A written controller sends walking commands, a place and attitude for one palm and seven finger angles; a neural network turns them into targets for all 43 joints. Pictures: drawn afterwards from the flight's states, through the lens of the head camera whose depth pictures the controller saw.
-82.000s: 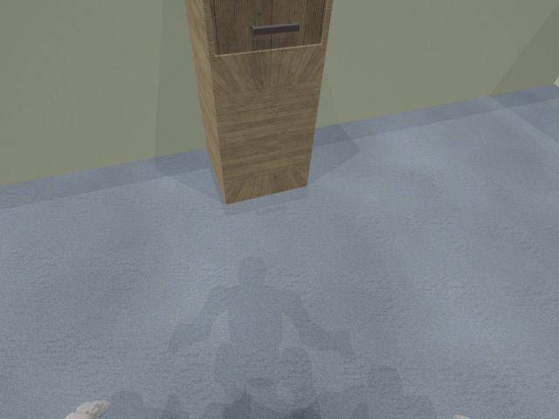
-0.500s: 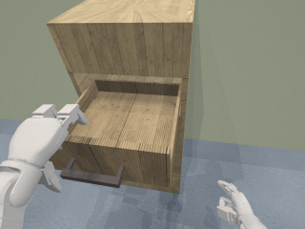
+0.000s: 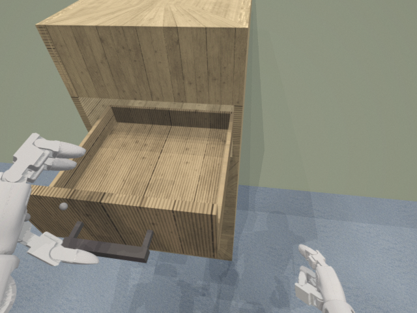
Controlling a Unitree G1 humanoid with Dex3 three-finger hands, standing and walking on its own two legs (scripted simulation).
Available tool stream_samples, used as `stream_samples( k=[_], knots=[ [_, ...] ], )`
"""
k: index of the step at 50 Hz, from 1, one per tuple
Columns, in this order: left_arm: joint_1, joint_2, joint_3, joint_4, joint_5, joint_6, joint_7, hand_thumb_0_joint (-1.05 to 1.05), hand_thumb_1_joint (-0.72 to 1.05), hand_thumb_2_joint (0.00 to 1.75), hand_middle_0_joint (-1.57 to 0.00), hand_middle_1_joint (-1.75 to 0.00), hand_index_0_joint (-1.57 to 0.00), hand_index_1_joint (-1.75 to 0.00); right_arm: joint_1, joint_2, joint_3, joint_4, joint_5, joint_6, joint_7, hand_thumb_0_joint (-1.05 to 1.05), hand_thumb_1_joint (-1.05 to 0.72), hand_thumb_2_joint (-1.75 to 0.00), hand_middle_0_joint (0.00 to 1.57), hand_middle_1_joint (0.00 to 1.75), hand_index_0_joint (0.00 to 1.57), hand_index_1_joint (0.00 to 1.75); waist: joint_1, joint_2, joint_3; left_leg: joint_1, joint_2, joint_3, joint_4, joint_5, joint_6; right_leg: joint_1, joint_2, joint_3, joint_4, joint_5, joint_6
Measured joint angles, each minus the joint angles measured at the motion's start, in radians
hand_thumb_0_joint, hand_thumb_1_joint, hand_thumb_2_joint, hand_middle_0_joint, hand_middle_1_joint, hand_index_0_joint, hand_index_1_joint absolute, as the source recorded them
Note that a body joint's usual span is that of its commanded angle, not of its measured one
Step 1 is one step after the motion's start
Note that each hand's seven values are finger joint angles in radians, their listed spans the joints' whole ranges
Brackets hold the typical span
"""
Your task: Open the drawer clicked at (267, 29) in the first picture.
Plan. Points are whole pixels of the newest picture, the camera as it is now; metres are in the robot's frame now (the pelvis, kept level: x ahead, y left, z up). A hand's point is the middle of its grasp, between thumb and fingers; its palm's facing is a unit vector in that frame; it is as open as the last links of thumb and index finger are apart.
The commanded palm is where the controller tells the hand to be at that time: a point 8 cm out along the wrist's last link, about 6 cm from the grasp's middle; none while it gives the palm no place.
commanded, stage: draw the hand back to the body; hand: left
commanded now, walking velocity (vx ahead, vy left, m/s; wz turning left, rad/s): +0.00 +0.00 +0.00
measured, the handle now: (109, 240) +0.22 +0.22 +0.05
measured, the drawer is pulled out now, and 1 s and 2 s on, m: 0.29 0.29 0.29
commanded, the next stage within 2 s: step back with the hand held close in 0.86 s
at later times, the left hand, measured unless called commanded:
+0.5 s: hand (65, 188) +0.20 +0.21 +0.23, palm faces +0.40 -0.82 -0.41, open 10.1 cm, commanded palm +0.15 +0.26 +0.24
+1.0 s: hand (68, 194) +0.19 +0.20 +0.23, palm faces +0.43 -0.81 -0.40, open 7.5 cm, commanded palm +0.14 +0.25 +0.24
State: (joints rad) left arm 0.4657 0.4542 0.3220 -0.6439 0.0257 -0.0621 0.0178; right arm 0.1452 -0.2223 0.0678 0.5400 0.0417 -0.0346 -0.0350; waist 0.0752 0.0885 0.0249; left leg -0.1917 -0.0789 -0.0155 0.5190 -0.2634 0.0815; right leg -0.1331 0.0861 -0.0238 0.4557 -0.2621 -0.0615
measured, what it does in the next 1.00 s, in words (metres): stands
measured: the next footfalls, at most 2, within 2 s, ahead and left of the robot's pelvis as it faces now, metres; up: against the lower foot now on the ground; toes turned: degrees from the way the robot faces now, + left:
left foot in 1.98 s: -0.10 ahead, +0.13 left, +0.00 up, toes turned +0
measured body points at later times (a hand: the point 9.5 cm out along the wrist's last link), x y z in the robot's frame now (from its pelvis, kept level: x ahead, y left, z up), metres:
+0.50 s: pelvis +0.02 -0.02 +0.00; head +0.00 -0.04 +0.45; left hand +0.17 +0.25 +0.25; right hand +0.20 -0.24 -0.08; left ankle +0.01 +0.06 -0.74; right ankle -0.01 -0.08 -0.74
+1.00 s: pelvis +0.01 -0.03 +0.00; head -0.01 -0.06 +0.45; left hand +0.16 +0.24 +0.25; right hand +0.20 -0.25 -0.08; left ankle +0.01 +0.06 -0.74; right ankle -0.01 -0.08 -0.74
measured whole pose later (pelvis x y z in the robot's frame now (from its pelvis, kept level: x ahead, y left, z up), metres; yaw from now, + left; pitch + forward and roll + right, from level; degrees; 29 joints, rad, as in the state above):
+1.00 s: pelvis +0.01 -0.03 +0.00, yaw +0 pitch -3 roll -1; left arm 0.48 0.38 0.38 -0.58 -0.11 -0.17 0.09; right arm 0.19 -0.22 0.02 0.63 0.04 -0.09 -0.03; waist 0.05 0.08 0.00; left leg -0.15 -0.05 -0.03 0.47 -0.25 0.05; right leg -0.09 0.11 -0.03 0.38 -0.24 -0.10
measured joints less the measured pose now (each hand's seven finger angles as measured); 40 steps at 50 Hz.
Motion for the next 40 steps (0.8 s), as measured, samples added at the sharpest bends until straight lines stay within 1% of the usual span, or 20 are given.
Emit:
stream_samples(
  k=[1,3,5,8,12,17,22,27,35,40],
  knots=[
    [-0.002,-0.024,0.009,-0.007,-0.038,-0.016,0.019,0.00,-0.43,0.33,-0.32,-1.16,-0.32,-1.16,0.014,0.008,0.001,0.008,-0.002,-0.017,-0.004,0.01,-0.91,-0.90,0.20,0.30,0.20,0.30,-0.003,-0.012,-0.003,0.005,0.002,0.001,-0.005,0.000,-0.001,0.005,0.002,0.002,-0.005,0.000,-0.002],
    [-0.006,-0.055,0.028,-0.018,-0.086,-0.047,0.050,-0.01,-0.39,0.34,-0.31,-1.14,-0.31,-1.13,0.041,0.019,0.002,0.030,-0.007,-0.043,-0.008,0.01,-0.91,-0.90,0.20,0.30,0.20,0.30,-0.009,-0.031,-0.013,0.014,0.005,0.002,-0.012,-0.004,-0.005,0.014,0.006,0.005,-0.015,0.000,-0.006],
    [-0.009,-0.074,0.039,-0.023,-0.113,-0.070,0.069,-0.01,-0.34,0.37,-0.31,-1.10,-0.31,-1.10,0.062,0.022,0.000,0.050,-0.008,-0.058,-0.006,0.01,-0.91,-0.90,0.20,0.30,0.20,0.30,-0.016,-0.044,-0.022,0.024,0.008,0.002,-0.017,-0.008,-0.008,0.025,0.008,0.006,-0.022,-0.002,-0.009],
    [-0.023,-0.088,0.043,-0.007,-0.131,-0.091,0.080,-0.01,-0.26,0.40,-0.30,-1.05,-0.30,-1.05,0.079,0.011,-0.010,0.077,-0.010,-0.070,-0.003,0.01,-0.91,-0.90,0.20,0.30,0.20,0.30,-0.025,-0.047,-0.023,0.032,0.010,-0.001,-0.019,-0.012,-0.010,0.036,0.011,0.005,-0.032,-0.004,-0.012],
    [-0.016,-0.085,0.041,0.017,-0.139,-0.094,0.078,-0.01,-0.13,0.46,-0.28,-0.97,-0.28,-0.96,0.081,-0.009,-0.030,0.097,-0.010,-0.073,0.000,0.01,-0.91,-0.90,0.20,0.30,0.20,0.30,-0.034,-0.037,-0.018,0.035,0.010,0.002,-0.026,-0.012,-0.011,0.037,0.011,0.008,-0.036,-0.003,-0.013],
    [0.038,-0.065,0.042,0.005,-0.144,-0.099,0.070,0.00,0.03,0.53,-0.27,-0.86,-0.27,-0.86,0.072,-0.018,-0.050,0.101,-0.007,-0.072,-0.001,0.01,-0.91,-0.90,0.20,0.30,0.20,0.30,-0.039,-0.024,-0.024,0.033,0.014,0.008,-0.036,-0.010,-0.013,0.032,0.014,0.016,-0.044,0.000,-0.014],
    [0.050,-0.053,0.060,0.013,-0.143,-0.110,0.069,0.00,0.20,0.60,-0.26,-0.75,-0.26,-0.74,0.054,-0.011,-0.059,0.099,-0.002,-0.066,-0.005,0.01,-0.91,-0.90,0.20,0.30,0.20,0.30,-0.033,-0.019,-0.031,0.032,0.018,0.006,-0.039,-0.009,-0.018,0.034,0.018,0.014,-0.052,0.004,-0.018],
    [0.032,-0.068,0.068,0.045,-0.145,-0.112,0.073,0.00,0.38,0.68,-0.25,-0.63,-0.25,-0.63,0.035,-0.003,-0.057,0.094,0.000,-0.060,-0.006,0.01,-0.91,-0.90,0.20,0.30,0.20,0.29,-0.026,-0.013,-0.033,0.034,0.019,-0.001,-0.041,-0.005,-0.021,0.039,0.020,0.007,-0.058,0.007,-0.022],
    [0.022,-0.093,0.044,0.056,-0.141,-0.100,0.076,0.01,0.65,0.80,-0.23,-0.45,-0.23,-0.45,0.026,0.004,-0.047,0.085,-0.004,-0.063,-0.003,0.01,-0.91,-0.90,0.20,0.30,0.20,0.30,-0.016,-0.017,-0.032,0.039,0.022,-0.010,-0.047,0.002,-0.028,0.047,0.023,-0.001,-0.068,0.015,-0.029],
    [0.021,-0.086,0.039,0.045,-0.140,-0.102,0.078,0.01,0.78,0.85,-0.22,-0.37,-0.22,-0.37,0.029,0.004,-0.045,0.086,-0.005,-0.068,-0.002,0.01,-0.91,-0.90,0.20,0.30,0.20,0.30,-0.017,-0.017,-0.032,0.042,0.023,-0.012,-0.050,0.006,-0.031,0.051,0.024,-0.004,-0.072,0.019,-0.032]
  ],
)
